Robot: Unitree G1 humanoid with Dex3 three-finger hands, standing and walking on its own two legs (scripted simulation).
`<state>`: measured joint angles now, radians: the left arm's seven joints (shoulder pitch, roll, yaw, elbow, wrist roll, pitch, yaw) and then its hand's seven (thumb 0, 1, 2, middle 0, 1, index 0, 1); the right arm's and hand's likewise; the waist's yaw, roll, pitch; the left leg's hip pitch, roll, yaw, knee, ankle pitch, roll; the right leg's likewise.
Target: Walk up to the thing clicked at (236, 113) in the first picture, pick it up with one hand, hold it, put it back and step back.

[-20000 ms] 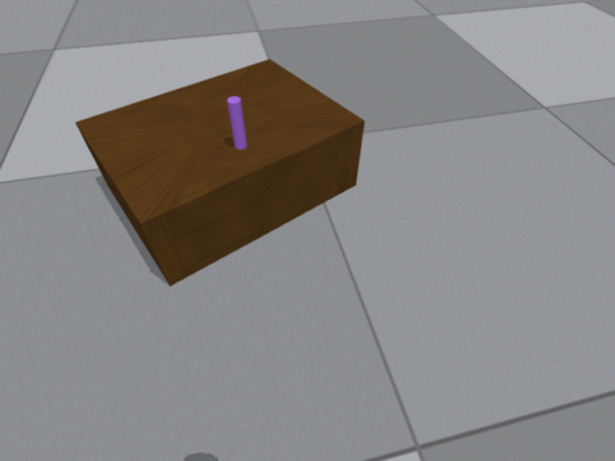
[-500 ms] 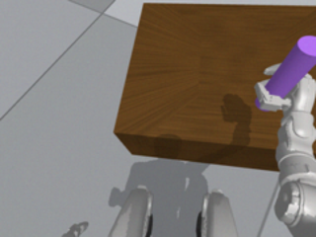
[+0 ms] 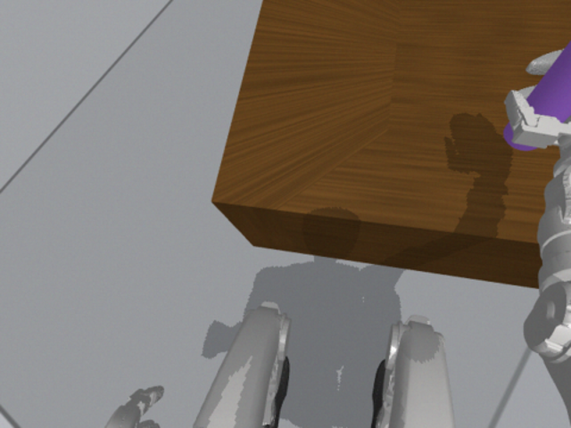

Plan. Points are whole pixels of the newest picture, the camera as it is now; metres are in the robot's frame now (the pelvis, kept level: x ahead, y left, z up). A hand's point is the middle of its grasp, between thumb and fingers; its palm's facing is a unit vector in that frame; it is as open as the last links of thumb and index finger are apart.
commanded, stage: crouch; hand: right
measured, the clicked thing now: (567, 83) +0.53 -0.24 +0.05
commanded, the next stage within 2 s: lower in 0.26 s
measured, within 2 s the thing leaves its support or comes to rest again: rests again in 1.68 s
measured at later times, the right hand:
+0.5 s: hand (520, 108) +0.55 -0.23 -0.02, palm faces +0.21 +0.98 -0.01, open 6.5 cm
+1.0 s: hand (500, 129) +0.56 -0.23 -0.09, palm faces +0.20 +0.98 -0.03, open 6.5 cm
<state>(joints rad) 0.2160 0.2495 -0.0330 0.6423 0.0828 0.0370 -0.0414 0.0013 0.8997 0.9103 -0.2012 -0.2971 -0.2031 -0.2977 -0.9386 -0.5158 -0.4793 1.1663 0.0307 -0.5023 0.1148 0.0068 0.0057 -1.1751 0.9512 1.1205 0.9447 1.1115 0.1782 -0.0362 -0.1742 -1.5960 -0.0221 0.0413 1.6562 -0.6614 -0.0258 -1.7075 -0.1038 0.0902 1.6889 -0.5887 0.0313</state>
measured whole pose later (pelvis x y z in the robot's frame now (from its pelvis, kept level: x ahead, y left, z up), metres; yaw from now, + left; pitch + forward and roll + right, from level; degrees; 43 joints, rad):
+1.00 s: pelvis -0.02 +0.00 -0.11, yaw +2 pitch +37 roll +6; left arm 0.21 0.27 -0.07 0.63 0.09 0.08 -0.05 0.00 0.91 0.91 -0.20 -0.29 -0.20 -0.30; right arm -1.10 -0.66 -0.53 1.16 -0.02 -0.40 0.12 0.01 0.00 -1.17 0.95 1.12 0.94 1.12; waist 0.22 -0.02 -0.11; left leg -1.95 -0.04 0.04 2.02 -0.72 -0.04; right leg -2.07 -0.10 0.13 2.04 -0.64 0.03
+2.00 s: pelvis -0.02 +0.00 -0.15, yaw +4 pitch +36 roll +8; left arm 0.20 0.29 -0.12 0.60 0.09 0.11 -0.04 0.00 0.88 0.91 -0.20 -0.29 -0.19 -0.30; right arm -1.12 -0.74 -0.54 1.11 0.00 -0.34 0.15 0.01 0.00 -1.17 0.95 1.12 0.94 1.11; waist 0.23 -0.01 -0.07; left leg -2.06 -0.06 0.07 2.16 -0.73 -0.03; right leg -2.19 -0.10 0.18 2.19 -0.65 0.05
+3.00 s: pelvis -0.02 +0.00 -0.09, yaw +4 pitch +36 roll +8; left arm 0.21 0.30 -0.13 0.59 0.03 0.11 -0.03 0.00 0.88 0.90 -0.21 -0.29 -0.20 -0.30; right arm -1.18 -0.99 -0.59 1.16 -0.03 -0.20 0.26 -0.01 0.31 -0.08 0.13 0.08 0.13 0.07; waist 0.23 -0.04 -0.08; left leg -1.87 -0.06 0.08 1.93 -0.70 -0.03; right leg -2.00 -0.12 0.16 1.99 -0.64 0.04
